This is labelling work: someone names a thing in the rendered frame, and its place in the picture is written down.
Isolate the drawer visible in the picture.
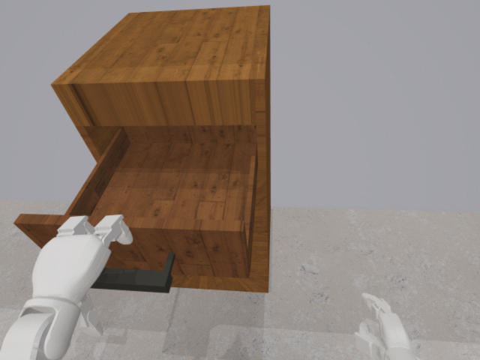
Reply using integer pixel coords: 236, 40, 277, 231
14, 124, 258, 278

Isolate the left robot hand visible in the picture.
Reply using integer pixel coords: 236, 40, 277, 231
32, 214, 133, 337

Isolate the handle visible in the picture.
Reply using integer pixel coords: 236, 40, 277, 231
91, 253, 176, 293

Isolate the cabinet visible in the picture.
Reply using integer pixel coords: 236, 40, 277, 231
51, 5, 271, 293

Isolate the robot left forearm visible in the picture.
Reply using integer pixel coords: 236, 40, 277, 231
0, 296, 81, 360

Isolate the right robot hand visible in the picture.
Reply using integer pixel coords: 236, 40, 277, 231
355, 292, 413, 360

